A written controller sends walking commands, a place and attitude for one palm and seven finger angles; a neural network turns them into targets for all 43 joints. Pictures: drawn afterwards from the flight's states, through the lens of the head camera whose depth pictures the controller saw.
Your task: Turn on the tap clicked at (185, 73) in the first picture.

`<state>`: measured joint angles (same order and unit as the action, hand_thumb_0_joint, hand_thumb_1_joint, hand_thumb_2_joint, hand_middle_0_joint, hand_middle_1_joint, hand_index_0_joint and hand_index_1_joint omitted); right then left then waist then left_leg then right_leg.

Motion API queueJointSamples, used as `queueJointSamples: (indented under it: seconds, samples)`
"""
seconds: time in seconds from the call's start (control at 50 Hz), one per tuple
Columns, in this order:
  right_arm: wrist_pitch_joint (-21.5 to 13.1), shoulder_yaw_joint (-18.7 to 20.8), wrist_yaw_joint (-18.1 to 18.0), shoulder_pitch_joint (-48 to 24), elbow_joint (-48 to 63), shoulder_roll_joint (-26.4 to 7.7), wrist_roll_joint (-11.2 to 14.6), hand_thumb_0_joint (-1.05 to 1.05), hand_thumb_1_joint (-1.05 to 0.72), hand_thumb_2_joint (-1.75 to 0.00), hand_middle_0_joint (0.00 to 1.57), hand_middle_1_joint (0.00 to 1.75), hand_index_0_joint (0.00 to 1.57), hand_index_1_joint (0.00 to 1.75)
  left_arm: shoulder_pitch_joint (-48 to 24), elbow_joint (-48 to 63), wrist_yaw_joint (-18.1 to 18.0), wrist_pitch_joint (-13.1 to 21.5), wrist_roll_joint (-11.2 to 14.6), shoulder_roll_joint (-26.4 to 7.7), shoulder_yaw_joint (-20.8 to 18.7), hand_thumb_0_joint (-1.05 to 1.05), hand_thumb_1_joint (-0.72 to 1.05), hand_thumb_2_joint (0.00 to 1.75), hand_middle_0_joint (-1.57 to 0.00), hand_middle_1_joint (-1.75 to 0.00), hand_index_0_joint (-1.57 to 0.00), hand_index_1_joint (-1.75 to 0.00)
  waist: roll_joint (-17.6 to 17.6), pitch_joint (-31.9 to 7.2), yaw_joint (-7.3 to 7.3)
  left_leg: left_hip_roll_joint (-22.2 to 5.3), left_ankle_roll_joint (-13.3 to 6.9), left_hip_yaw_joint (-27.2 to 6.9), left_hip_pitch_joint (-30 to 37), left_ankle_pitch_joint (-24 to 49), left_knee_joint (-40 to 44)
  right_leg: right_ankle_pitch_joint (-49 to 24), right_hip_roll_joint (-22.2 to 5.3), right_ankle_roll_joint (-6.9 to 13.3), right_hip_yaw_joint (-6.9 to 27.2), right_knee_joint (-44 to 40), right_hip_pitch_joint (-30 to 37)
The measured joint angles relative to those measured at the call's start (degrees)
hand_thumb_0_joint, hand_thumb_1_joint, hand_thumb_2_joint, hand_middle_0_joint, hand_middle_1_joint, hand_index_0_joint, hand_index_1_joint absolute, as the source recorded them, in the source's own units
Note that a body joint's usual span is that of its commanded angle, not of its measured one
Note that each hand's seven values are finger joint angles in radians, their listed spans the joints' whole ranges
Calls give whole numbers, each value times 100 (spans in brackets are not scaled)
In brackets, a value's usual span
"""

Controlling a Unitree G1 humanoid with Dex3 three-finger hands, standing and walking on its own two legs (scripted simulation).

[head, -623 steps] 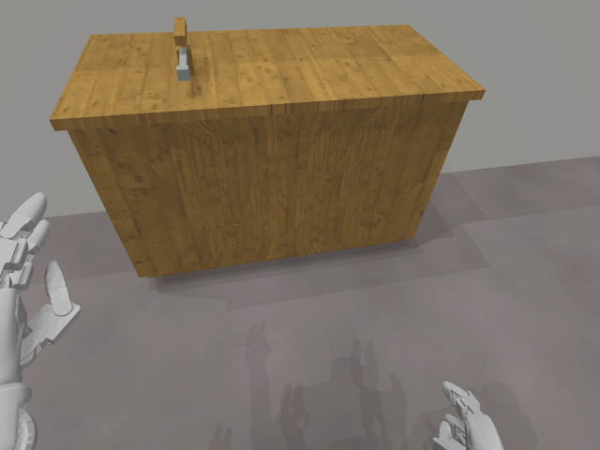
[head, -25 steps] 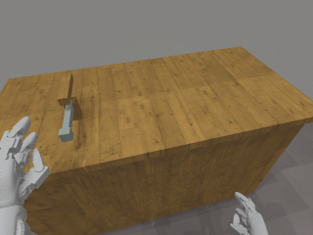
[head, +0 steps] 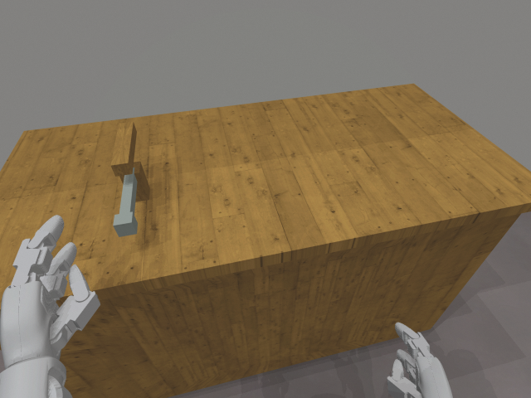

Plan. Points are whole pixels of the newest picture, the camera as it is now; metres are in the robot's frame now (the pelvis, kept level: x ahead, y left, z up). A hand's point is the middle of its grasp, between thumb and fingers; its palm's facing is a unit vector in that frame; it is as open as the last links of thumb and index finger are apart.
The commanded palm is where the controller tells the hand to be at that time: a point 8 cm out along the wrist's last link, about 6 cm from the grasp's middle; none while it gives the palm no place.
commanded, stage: turn the palm inward beside the body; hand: left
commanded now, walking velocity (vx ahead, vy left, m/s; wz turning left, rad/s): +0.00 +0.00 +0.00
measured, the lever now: (125, 224) +0.33 +0.28 +0.09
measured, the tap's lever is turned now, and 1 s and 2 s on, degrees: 0 0 0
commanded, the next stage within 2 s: reach beside the lever's end, fingers flat in 0.54 s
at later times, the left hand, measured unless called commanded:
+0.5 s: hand (98, 293) +0.19 +0.23 +0.14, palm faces +0.53 -0.85 -0.10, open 7.4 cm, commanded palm +0.13 +0.26 +0.15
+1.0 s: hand (98, 284) +0.20 +0.24 +0.14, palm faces +0.55 -0.83 -0.10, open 7.4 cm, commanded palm +0.16 +0.28 +0.14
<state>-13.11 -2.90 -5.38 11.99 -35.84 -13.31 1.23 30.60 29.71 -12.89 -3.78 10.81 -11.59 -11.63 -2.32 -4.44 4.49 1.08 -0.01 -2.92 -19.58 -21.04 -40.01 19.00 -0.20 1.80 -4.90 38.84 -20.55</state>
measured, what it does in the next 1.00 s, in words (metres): stands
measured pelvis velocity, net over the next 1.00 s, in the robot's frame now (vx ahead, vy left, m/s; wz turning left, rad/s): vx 0.00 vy -0.01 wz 0.00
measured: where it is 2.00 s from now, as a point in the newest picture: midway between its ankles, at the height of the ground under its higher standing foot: outside the picture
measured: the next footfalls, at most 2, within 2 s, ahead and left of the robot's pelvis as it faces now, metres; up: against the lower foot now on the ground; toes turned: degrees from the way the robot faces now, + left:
none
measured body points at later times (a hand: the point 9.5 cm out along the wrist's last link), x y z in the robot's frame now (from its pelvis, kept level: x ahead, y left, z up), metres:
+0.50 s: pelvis +0.00 -0.01 +0.00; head -0.02 -0.03 +0.45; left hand +0.15 +0.27 +0.15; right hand +0.21 -0.22 -0.06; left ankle +0.00 +0.12 -0.72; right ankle +0.02 -0.10 -0.72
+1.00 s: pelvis +0.00 -0.01 +0.00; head -0.01 -0.03 +0.45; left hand +0.17 +0.28 +0.14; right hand +0.20 -0.23 -0.07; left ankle +0.00 +0.12 -0.72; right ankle +0.02 -0.10 -0.72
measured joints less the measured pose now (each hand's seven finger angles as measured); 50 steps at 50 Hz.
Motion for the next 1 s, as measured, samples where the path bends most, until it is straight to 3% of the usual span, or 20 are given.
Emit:
queueJointSamples:
  seconds: [0.32, 0.7, 1.0]
  samples:
    - [29, -31, -35, -43, -55, 37, 6, 1, -90, -90, 20, 30, 20, 30, -88, 61, -90, -351, 119, 84, 3, 2, 90, 90, -20, -30, -20, -30, -40, -3, 12, -16, 23, -35, 115, 33, 112, -17, 17, 23, -34, -104, 121]
    - [42, 30, -18, -41, -59, -5, 4, 1, -90, -90, 20, 30, 20, 29, -67, 32, -81, -236, 118, 110, 3, 2, 90, 90, -20, -30, -20, -30, -56, 6, 21, -56, 75, -62, 180, 39, 175, -4, 56, 76, -61, -140, 175]
    - [47, 55, -45, -74, -189, -12, 15, 1, -90, -90, 20, 30, 20, 30, -583, -702, -2, -67, 191, 28, -297, 2, 90, 90, -20, -30, -20, -30, -60, 60, -21, -73, 94, -61, 154, 80, 222, -43, 73, 95, -61, -178, 142]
